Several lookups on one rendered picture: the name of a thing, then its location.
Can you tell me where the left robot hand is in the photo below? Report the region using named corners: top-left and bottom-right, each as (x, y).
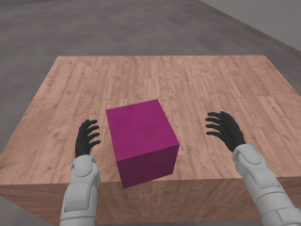
top-left (75, 119), bottom-right (101, 158)

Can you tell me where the pedestal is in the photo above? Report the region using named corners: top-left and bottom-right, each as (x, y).
top-left (0, 55), bottom-right (301, 226)

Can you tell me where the left robot forearm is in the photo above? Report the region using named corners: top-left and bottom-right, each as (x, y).
top-left (59, 154), bottom-right (101, 226)

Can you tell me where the carton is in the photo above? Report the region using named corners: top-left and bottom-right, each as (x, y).
top-left (105, 99), bottom-right (180, 189)

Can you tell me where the right robot forearm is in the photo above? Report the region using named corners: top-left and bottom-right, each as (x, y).
top-left (231, 143), bottom-right (301, 226)

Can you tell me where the right robot hand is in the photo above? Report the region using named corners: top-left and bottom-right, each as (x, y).
top-left (205, 111), bottom-right (246, 152)

